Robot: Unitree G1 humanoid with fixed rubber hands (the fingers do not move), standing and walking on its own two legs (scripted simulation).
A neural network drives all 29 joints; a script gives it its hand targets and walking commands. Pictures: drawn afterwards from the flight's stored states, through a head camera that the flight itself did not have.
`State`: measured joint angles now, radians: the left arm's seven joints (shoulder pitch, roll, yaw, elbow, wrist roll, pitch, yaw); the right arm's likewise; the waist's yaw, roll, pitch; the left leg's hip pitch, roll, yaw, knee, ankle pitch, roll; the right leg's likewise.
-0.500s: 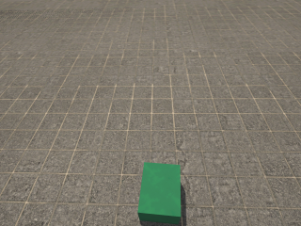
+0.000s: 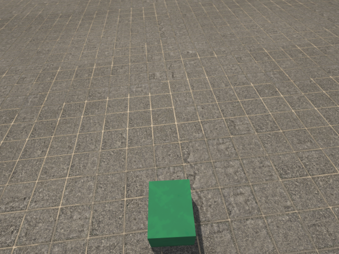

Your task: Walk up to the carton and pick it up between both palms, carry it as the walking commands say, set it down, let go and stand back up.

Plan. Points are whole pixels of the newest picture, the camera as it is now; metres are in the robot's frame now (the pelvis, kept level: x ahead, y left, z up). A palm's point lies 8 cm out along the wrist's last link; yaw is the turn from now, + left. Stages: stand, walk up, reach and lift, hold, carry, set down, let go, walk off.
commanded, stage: walk up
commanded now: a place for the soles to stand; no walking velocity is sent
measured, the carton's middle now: (170, 212) +0.48 +0.03 -0.68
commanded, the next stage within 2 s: reach and lift in 1.14 s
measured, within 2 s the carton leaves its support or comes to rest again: neither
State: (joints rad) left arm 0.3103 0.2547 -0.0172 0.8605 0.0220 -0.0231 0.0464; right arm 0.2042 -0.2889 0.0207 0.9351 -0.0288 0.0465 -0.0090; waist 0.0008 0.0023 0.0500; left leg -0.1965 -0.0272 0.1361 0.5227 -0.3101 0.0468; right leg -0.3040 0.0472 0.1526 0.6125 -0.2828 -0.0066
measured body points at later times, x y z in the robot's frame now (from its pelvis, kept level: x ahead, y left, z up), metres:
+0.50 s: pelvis +0.00 +0.01 -0.01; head +0.02 -0.02 +0.44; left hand +0.09 +0.26 -0.13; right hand +0.05 -0.27 -0.15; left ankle -0.02 +0.09 -0.73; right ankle +0.03 -0.11 -0.73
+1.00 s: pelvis +0.00 +0.02 +0.00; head +0.02 +0.00 +0.45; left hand +0.11 +0.26 -0.13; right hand +0.02 -0.26 -0.15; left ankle -0.02 +0.09 -0.73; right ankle +0.03 -0.11 -0.73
